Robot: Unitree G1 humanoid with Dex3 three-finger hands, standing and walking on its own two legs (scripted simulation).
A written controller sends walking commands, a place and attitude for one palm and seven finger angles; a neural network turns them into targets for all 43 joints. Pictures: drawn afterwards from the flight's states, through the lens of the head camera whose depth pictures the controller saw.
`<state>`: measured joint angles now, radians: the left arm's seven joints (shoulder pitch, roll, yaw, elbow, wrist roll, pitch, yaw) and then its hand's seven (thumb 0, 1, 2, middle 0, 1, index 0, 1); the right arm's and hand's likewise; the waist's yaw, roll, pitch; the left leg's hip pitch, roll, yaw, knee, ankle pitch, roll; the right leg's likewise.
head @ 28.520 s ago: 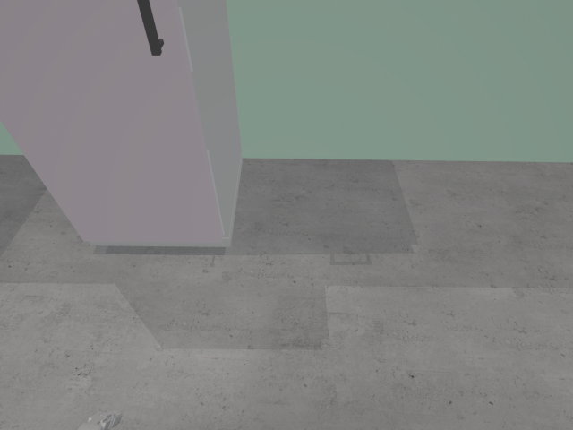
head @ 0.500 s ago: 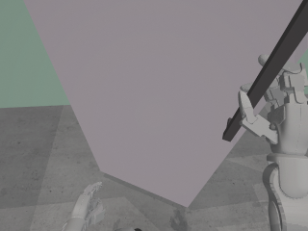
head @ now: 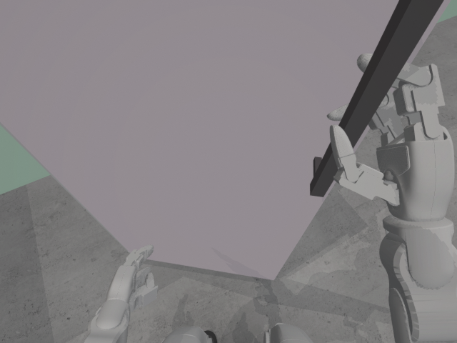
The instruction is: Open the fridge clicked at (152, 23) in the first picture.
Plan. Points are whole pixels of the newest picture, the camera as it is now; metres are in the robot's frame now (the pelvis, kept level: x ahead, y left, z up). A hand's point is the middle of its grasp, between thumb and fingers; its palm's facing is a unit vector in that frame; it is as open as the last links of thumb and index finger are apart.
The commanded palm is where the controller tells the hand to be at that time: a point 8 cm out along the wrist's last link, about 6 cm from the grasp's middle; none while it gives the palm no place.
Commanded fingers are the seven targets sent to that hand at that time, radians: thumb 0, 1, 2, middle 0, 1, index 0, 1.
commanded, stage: walk backward, drawing the door open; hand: right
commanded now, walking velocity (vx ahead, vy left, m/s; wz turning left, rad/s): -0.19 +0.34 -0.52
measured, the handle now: (353, 105) +0.34 -0.09 +0.26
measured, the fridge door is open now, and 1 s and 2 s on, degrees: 38 54 79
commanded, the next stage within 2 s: stop walking and hold the door back in 1.86 s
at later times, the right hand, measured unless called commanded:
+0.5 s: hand (324, 205) +0.23 -0.06 +0.24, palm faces +0.35 +0.93 -0.12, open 7.8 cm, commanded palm +0.19 -0.10 +0.23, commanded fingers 0.00 -0.90 -0.90 0.45 1.40 0.45 1.40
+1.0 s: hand (290, 282) +0.16 -0.02 +0.24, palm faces +0.59 +0.80 -0.12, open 7.5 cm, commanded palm +0.11 -0.05 +0.24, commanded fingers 0.00 -0.90 -0.90 0.45 1.40 0.45 1.40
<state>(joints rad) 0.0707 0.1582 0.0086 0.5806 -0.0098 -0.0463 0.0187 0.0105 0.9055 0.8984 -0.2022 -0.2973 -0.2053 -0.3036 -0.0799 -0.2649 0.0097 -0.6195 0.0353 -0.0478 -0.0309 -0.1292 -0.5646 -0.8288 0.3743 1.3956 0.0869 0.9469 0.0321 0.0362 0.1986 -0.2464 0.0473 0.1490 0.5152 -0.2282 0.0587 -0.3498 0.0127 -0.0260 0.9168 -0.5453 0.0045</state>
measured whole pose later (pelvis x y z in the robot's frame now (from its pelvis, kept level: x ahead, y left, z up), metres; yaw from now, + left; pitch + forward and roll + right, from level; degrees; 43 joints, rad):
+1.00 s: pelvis -0.08 +0.28 +0.00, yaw -23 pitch -2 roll +2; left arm 0.11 0.17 -0.02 0.61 -0.04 -0.05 0.05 0.01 0.90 0.90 -0.20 -0.30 -0.21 -0.30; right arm -0.24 -0.35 -0.27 -0.34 0.12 -0.03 -0.11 -0.10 -0.57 -0.82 0.46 1.40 0.15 1.23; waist 0.03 0.00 0.17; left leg -0.22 0.02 0.10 0.48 -0.22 0.00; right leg -0.36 -0.02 0.03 0.78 -0.44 0.01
